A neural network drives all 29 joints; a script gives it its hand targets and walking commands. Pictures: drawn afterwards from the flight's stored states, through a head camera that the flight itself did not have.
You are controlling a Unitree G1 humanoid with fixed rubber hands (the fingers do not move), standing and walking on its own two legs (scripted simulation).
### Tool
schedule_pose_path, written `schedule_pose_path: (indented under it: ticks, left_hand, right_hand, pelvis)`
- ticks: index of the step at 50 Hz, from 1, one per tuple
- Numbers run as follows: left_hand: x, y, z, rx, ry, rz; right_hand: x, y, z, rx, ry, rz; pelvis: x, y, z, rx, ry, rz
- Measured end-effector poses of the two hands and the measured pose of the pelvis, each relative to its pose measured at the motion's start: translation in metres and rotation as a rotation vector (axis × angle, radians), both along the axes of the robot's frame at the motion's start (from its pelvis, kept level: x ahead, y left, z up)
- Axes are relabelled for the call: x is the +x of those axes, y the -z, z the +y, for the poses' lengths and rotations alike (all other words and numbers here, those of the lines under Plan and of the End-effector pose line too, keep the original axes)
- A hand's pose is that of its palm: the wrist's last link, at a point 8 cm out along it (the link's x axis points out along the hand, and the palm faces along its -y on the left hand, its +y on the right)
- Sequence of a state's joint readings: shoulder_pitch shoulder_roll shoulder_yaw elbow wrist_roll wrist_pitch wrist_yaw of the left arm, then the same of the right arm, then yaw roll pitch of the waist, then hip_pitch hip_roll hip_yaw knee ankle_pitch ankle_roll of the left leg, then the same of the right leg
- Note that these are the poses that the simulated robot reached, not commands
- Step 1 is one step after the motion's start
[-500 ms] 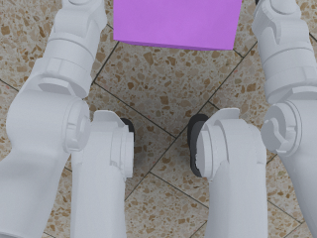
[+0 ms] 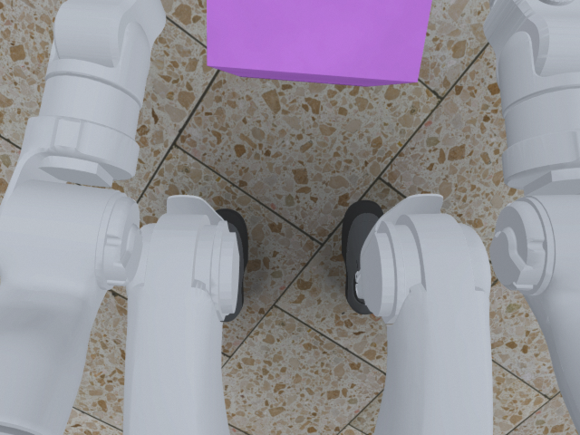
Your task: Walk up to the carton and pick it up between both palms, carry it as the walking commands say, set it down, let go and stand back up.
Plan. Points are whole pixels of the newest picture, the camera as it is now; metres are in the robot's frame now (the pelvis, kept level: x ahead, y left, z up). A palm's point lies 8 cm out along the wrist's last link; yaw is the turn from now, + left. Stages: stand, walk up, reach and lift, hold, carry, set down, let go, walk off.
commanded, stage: set down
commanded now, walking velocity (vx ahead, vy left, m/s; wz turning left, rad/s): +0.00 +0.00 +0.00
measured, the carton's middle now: out of the picture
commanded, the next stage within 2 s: let go in 1.14 s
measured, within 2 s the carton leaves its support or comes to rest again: neither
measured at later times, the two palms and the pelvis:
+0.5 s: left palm out of the picture +0.56 +0.14 -0.02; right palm out of the picture +0.54 -0.22 -0.02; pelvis -0.01 +0.00 +0.12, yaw +0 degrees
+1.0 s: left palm out of the picture +0.57 +0.15 +0.12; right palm out of the picture +0.55 -0.22 +0.13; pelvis +0.00 -0.01 +0.25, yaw -1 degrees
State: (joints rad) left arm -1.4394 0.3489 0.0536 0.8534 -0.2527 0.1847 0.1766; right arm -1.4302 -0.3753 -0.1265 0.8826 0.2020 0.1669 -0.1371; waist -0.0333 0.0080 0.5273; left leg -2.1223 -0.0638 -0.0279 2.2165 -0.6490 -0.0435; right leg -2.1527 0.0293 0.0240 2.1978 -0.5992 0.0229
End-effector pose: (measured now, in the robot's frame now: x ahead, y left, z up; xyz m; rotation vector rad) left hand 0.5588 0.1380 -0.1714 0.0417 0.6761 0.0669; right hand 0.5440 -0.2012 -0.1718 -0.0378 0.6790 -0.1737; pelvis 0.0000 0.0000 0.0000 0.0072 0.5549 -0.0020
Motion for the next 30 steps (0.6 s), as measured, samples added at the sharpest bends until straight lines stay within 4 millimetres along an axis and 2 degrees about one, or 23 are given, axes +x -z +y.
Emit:
schedule_pose_path:
  ticks: [6, 17, 30]
  left_hand:
    - [-0.001, -0.035, -0.004, 0.004, -0.018, -0.007]
    - [0.001, -0.101, 0.005, 0.024, -0.025, -0.013]
    - [0.002, -0.177, 0.007, 0.012, -0.022, 0.001]
  right_hand:
    - [-0.003, -0.035, -0.004, -0.012, 0.007, -0.003]
    - [-0.002, -0.104, -0.019, -0.018, 0.026, -0.007]
    - [-0.002, -0.178, -0.017, -0.01, 0.011, 0.005]
  pelvis:
    - [-0.002, -0.026, 0.0, 0.006, 0.006, -0.012]
    - [-0.005, -0.08, -0.003, 0.013, 0.013, -0.016]
    - [-0.007, -0.146, -0.005, 0.021, 0.021, -0.02]
